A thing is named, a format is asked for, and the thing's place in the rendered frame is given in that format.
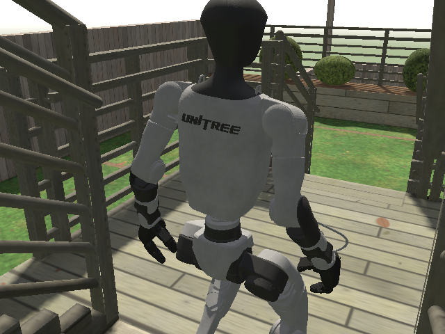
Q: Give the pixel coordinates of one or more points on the robot left forearm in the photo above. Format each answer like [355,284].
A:
[146,201]

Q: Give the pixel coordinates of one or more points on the robot left upper arm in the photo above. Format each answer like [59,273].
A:
[147,164]

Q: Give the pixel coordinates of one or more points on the right robot hand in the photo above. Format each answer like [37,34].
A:
[329,277]

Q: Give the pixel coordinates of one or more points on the right robot thigh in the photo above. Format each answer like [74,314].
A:
[273,277]

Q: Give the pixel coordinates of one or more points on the robot right upper arm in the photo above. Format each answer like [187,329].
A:
[287,126]

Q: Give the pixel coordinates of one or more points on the robot right forearm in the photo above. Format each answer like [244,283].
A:
[310,238]

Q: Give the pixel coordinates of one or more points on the left robot hand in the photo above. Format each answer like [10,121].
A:
[159,230]

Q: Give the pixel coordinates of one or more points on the humanoid robot head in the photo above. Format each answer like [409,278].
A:
[234,30]

